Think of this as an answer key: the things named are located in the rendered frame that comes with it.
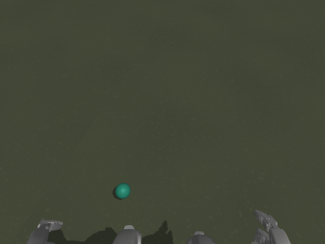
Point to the ball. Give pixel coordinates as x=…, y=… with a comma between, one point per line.
x=123, y=190

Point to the right robot hand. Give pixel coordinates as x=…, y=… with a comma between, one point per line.
x=275, y=236

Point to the left robot hand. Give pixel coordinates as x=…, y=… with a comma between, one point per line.
x=40, y=235

